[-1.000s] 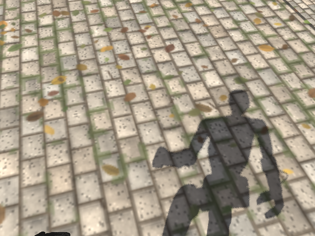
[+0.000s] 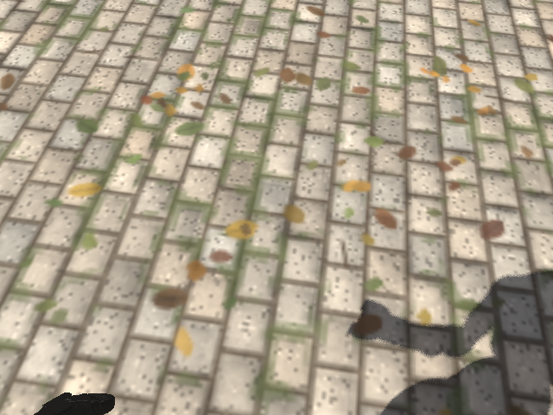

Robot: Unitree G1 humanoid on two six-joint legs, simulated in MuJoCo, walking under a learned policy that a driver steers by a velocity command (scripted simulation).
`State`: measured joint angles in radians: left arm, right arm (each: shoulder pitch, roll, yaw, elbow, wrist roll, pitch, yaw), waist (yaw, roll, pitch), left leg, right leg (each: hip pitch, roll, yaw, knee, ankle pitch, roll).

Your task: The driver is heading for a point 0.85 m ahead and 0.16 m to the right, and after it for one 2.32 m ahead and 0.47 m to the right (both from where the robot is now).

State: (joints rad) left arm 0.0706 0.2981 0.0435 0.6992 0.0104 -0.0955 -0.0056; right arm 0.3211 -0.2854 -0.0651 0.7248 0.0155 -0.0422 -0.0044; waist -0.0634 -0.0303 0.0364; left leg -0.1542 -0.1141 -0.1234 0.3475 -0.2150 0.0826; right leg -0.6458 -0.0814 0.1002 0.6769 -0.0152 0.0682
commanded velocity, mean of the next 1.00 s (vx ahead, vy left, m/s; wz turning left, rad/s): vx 0.50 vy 0.00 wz -0.27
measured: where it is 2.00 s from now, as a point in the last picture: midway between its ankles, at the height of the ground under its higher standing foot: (353, 262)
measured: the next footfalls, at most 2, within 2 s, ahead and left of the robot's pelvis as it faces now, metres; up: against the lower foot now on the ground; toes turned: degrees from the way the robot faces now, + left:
right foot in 0.14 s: +0.27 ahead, -0.15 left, +0.00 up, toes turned +5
left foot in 0.62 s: +0.51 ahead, +0.08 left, +0.00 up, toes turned -12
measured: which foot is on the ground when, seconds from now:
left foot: down 0.00-0.18, up 0.20-0.60, down 0.62-1.00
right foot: up 0.00-0.12, down 0.14-0.62, up 0.64-1.00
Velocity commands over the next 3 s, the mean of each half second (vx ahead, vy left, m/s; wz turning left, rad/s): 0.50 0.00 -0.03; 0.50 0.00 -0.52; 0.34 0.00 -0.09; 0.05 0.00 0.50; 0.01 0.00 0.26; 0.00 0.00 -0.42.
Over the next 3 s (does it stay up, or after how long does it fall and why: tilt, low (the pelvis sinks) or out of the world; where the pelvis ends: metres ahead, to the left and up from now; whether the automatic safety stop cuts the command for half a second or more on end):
stays up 0.82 -0.30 0.00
